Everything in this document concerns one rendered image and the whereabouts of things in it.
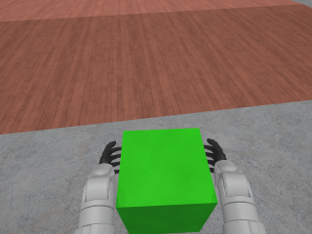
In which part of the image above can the robot left hand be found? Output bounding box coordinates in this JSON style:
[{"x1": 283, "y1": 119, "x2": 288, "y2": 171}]
[{"x1": 98, "y1": 140, "x2": 122, "y2": 174}]

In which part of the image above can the robot right hand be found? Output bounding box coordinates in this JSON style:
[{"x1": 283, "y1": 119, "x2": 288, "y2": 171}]
[{"x1": 204, "y1": 138, "x2": 227, "y2": 174}]

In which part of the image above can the left robot forearm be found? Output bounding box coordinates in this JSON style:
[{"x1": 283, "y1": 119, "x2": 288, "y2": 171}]
[{"x1": 74, "y1": 163, "x2": 116, "y2": 234}]

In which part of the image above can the carton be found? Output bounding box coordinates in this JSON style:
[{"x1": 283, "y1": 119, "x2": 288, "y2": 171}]
[{"x1": 115, "y1": 128, "x2": 218, "y2": 234}]

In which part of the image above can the right robot forearm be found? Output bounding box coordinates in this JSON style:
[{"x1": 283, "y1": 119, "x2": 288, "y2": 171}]
[{"x1": 214, "y1": 160, "x2": 267, "y2": 234}]

